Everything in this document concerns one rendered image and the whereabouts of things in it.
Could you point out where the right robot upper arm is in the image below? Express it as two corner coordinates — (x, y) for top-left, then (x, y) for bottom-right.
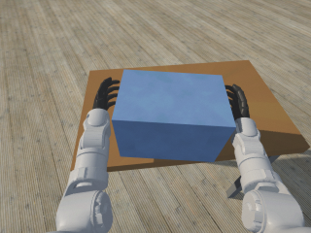
(241, 189), (311, 233)

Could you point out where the carton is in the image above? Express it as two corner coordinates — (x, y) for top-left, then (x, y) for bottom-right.
(111, 69), (236, 162)

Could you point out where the table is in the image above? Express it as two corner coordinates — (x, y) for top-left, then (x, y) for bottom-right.
(70, 60), (311, 198)

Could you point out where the left robot upper arm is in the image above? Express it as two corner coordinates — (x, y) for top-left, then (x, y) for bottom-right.
(46, 190), (114, 233)

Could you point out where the robot right forearm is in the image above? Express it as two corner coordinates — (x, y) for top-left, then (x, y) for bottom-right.
(230, 117), (305, 226)

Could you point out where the robot left forearm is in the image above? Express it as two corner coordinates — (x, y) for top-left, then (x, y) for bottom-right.
(55, 108), (111, 230)

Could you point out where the robot left hand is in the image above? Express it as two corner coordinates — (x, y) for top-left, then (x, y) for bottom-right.
(92, 77), (120, 111)

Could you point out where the robot right hand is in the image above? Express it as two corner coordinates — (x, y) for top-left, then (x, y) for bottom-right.
(225, 84), (250, 120)

